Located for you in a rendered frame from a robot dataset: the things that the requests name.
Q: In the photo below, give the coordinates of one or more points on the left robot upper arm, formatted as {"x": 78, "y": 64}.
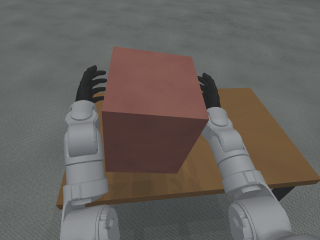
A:
{"x": 98, "y": 222}

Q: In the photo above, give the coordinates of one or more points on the right robot forearm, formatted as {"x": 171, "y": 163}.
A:
{"x": 240, "y": 178}

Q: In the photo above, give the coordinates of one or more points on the right robot upper arm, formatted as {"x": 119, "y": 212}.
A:
{"x": 261, "y": 218}

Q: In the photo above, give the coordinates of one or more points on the carton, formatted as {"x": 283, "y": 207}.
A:
{"x": 153, "y": 111}

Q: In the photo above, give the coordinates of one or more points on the robot left hand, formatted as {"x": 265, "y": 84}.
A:
{"x": 85, "y": 91}

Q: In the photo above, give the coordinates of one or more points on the table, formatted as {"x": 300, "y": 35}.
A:
{"x": 271, "y": 151}

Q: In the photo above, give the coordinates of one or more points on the left robot forearm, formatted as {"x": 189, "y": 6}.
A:
{"x": 83, "y": 158}

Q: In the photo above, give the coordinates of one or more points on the robot right hand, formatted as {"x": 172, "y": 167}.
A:
{"x": 210, "y": 91}

